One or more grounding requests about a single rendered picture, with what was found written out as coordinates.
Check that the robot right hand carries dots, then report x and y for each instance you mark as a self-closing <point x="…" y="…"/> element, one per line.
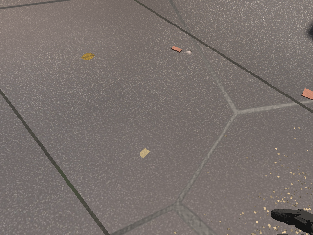
<point x="302" y="219"/>

